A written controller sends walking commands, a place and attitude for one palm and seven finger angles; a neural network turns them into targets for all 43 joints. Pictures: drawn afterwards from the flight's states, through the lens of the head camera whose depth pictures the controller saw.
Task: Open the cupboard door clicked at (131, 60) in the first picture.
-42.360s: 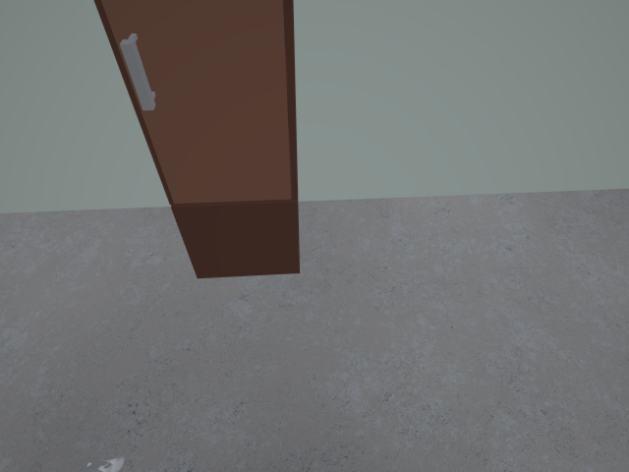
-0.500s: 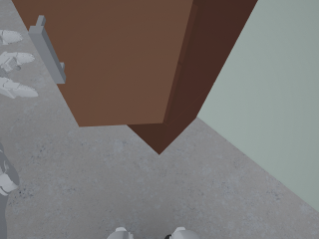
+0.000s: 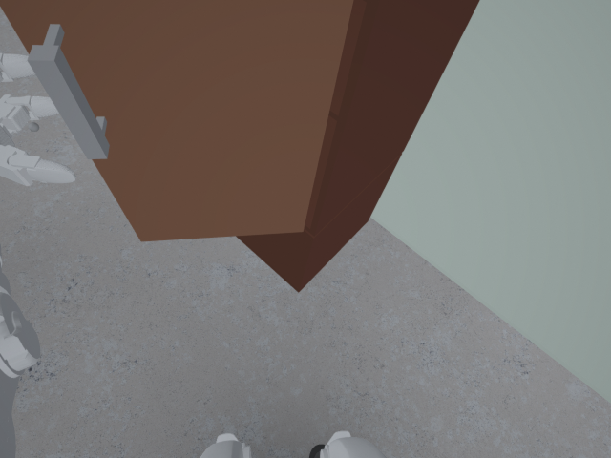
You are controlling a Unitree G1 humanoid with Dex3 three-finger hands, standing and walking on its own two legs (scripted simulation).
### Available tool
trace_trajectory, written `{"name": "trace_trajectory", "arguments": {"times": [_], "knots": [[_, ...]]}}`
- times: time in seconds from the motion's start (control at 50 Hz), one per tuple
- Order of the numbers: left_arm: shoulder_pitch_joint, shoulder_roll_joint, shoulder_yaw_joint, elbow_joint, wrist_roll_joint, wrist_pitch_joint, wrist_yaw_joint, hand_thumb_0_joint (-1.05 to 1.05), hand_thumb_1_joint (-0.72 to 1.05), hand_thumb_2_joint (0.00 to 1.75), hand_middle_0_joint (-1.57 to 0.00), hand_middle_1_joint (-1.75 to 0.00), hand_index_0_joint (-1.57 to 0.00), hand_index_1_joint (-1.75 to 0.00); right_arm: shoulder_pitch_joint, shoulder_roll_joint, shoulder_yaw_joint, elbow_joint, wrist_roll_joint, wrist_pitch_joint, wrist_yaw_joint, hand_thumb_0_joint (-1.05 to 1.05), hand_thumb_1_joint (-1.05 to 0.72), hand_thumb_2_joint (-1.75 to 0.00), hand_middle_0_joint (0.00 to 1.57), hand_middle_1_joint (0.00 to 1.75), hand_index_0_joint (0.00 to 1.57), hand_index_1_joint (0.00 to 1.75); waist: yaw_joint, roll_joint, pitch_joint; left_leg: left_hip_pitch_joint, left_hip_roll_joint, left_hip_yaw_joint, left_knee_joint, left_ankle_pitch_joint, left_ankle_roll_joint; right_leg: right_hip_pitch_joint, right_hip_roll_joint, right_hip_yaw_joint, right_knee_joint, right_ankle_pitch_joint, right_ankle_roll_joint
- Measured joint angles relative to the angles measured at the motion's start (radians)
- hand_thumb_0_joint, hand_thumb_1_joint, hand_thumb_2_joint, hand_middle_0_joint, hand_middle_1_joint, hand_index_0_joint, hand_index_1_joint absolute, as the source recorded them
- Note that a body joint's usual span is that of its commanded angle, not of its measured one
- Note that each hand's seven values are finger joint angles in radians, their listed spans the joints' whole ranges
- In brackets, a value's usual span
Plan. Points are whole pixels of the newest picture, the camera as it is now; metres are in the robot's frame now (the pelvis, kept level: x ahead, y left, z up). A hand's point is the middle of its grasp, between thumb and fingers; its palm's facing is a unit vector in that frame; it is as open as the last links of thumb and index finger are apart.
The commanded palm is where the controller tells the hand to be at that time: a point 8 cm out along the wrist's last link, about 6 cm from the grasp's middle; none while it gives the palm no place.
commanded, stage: slide the fingers in behind the handle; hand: left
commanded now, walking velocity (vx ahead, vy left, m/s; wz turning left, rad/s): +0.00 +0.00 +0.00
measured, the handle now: (78, 97) +0.53 +0.25 +0.12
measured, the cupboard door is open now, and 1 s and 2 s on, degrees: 49 49 49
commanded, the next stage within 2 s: close the thumb around the handle in 1.18 s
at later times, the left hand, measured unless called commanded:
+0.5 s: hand (64, 128) +0.48 +0.26 +0.12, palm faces +0.06 -1.00 +0.00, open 14.0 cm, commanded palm +0.46 +0.29 +0.12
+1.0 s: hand (93, 128) +0.48 +0.23 +0.12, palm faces +0.07 -1.00 -0.01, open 14.0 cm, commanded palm +0.46 +0.27 +0.12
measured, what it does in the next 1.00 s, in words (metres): stands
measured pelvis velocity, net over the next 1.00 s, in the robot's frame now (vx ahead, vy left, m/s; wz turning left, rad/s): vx -0.01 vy -0.01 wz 0.01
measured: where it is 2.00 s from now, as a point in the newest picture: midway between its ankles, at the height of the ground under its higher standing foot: outside the picture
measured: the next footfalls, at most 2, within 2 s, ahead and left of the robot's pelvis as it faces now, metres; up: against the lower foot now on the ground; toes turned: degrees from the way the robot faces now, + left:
none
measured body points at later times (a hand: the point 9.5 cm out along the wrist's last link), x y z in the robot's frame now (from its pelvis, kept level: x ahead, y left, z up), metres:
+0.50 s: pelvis +0.00 +0.00 +0.00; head +0.10 +0.03 +0.44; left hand +0.47 +0.31 +0.12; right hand +0.02 -0.27 -0.10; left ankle -0.01 +0.09 -0.70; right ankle -0.01 -0.13 -0.70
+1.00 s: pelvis -0.01 -0.01 +0.00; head +0.08 +0.01 +0.44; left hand +0.47 +0.28 +0.12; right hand +0.00 -0.28 -0.11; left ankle -0.01 +0.09 -0.70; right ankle -0.01 -0.13 -0.70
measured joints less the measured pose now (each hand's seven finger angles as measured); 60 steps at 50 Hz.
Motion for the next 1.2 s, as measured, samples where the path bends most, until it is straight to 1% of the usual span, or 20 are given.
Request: {"name": "trace_trajectory", "arguments": {"times": [0.1,0.18,0.34,0.46,0.54,0.6,0.66,0.7,0.74,0.82,0.88,1.04,1.14,1.2], "knots": [[0.009,-0.04,-0.027,-0.015,-0.012,0.0,0.006,-0.01,-0.5,0.3,-0.3,-1.2,-0.29,-1.2,-0.012,0.008,0.0,0.005,0.001,-0.001,0.004,0.01,-0.9,-0.9,0.21,0.3,0.2,0.3,0.01,0.004,-0.006,0.018,-0.004,-0.002,-0.006,-0.002,0.001,0.019,-0.003,-0.001,-0.005,-0.004,0.001],[0.014,-0.063,-0.032,-0.014,-0.009,0.002,0.022,-0.01,-0.5,0.3,-0.3,-1.2,-0.29,-1.2,-0.028,0.011,0.001,-0.005,0.001,-0.005,0.007,0.01,-0.9,-0.9,0.21,0.3,0.2,0.3,0.011,0.005,-0.01,0.029,-0.006,0.001,-0.009,-0.003,0.002,0.027,-0.005,0.002,-0.004,-0.006,0.002],[0.01,-0.085,-0.037,-0.01,-0.001,-0.013,0.054,-0.01,-0.5,0.3,-0.3,-1.2,-0.29,-1.2,-0.049,0.012,0.002,-0.017,0.0,-0.014,0.01,0.0,-0.9,-0.9,0.21,0.3,0.2,0.3,0.013,0.005,-0.005,0.03,-0.008,0.006,-0.006,-0.003,0.003,0.024,-0.008,0.006,0.006,-0.009,0.003],[-0.007,-0.103,-0.063,-0.016,-0.003,-0.014,0.078,-0.01,-0.5,0.3,-0.3,-1.2,-0.29,-1.21,-0.042,0.01,-0.003,-0.004,-0.003,-0.018,0.011,0.0,-0.9,-0.9,0.21,0.3,0.2,0.3,0.017,0.005,0.001,0.023,-0.012,-0.002,-0.002,-0.001,0.002,0.019,-0.011,-0.001,0.011,-0.011,0.003],[0.0,-0.131,-0.087,-0.041,-0.008,-0.02,0.092,-0.01,-0.5,0.3,-0.3,-1.2,-0.29,-1.21,-0.031,0.01,-0.01,0.014,-0.005,-0.019,0.016,0.01,-0.9,-0.9,0.21,0.3,0.2,0.3,0.024,0.009,-0.003,0.024,-0.014,-0.004,-0.003,0.0,0.001,0.022,-0.013,-0.004,0.009,-0.011,0.002],[-0.005,-0.151,-0.096,-0.04,-0.009,-0.015,0.104,-0.01,-0.5,0.3,-0.3,-1.2,-0.29,-1.2,-0.027,0.01,-0.011,0.023,-0.006,-0.018,0.019,0.01,-0.9,-0.9,0.21,0.3,0.2,0.3,0.022,0.01,-0.004,0.029,-0.015,-0.005,-0.005,0.0,0.0,0.027,-0.013,-0.004,0.01,-0.011,0.001],[-0.005,-0.164,-0.087,-0.034,-0.003,-0.013,0.125,-0.01,-0.5,0.3,-0.3,-1.2,-0.29,-1.21,-0.025,0.011,-0.011,0.022,-0.008,-0.02,0.021,0.01,-0.9,-0.9,0.21,0.3,0.2,0.3,0.016,0.012,-0.005,0.034,-0.014,-0.002,-0.007,0.001,0.0,0.028,-0.013,-0.001,0.011,-0.011,0.001],[0.0,-0.166,-0.078,-0.036,0.003,-0.015,0.142,-0.01,-0.5,0.3,-0.3,-1.2,-0.3,-1.21,-0.022,0.013,-0.011,0.018,-0.009,-0.022,0.023,0.01,-0.9,-0.9,0.21,0.3,0.2,0.3,0.014,0.012,-0.005,0.037,-0.013,0.001,-0.009,0.002,-0.001,0.028,-0.012,0.002,0.013,-0.011,0.0],[0.008,-0.169,-0.087,-0.044,0.01,-0.02,0.152,-0.01,-0.5,0.3,-0.3,-1.2,-0.29,-1.21,-0.019,0.014,-0.013,0.016,-0.009,-0.024,0.026,0.01,-0.9,-0.9,0.21,0.3,0.2,0.3,0.013,0.015,-0.006,0.039,-0.012,0.003,-0.01,0.003,-0.002,0.028,-0.011,0.003,0.014,-0.01,-0.001],[0.008,-0.179,-0.09,-0.04,0.009,-0.028,0.154,-0.01,-0.5,0.3,-0.3,-1.2,-0.29,-1.21,-0.019,0.017,-0.011,0.019,-0.007,-0.024,0.028,0.01,-0.9,-0.9,0.21,0.3,0.2,0.3,0.014,0.014,-0.005,0.046,-0.01,0.004,-0.012,0.005,-0.004,0.033,-0.009,0.005,0.015,-0.01,-0.004],[0.004,-0.173,-0.08,-0.028,0.011,-0.025,0.163,-0.01,-0.5,0.3,-0.29,-1.2,-0.3,-1.2,-0.022,0.018,-0.008,0.017,-0.006,-0.026,0.026,0.01,-0.9,-0.9,0.21,0.3,0.2,0.3,0.009,0.014,-0.003,0.048,-0.009,0.004,-0.014,0.007,-0.006,0.034,-0.008,0.005,0.016,-0.009,-0.006],[-0.012,-0.144,-0.08,0.006,0.016,-0.026,0.145,-0.01,-0.5,0.3,-0.29,-1.2,-0.3,-1.2,-0.028,0.011,-0.005,0.013,-0.002,-0.033,0.016,0.01,-0.9,-0.9,0.21,0.3,0.2,0.3,0.004,0.012,0.006,0.042,-0.007,0.002,-0.015,0.014,-0.01,0.027,-0.006,0.003,0.017,-0.004,-0.01],[-0.01,-0.148,-0.082,-0.014,0.01,-0.039,0.141,-0.01,-0.5,0.3,-0.3,-1.2,-0.3,-1.2,-0.024,0.004,-0.012,0.015,-0.003,-0.038,0.015,0.01,-0.9,-0.9,0.21,0.3,0.2,0.3,0.006,0.011,0.003,0.035,-0.006,0.0,-0.015,0.016,-0.012,0.021,-0.005,0.002,0.017,-0.003,-0.012],[-0.018,-0.151,-0.085,-0.005,0.004,-0.036,0.142,-0.01,-0.5,0.3,-0.3,-1.2,-0.29,-1.2,-0.024,0.001,-0.012,0.02,-0.003,-0.036,0.015,0.01,-0.9,-0.9,0.21,0.3,0.2,0.3,0.008,0.011,0.003,0.035,-0.007,-0.001,-0.015,0.015,-0.011,0.021,-0.006,0.001,0.018,-0.005,-0.011]]}}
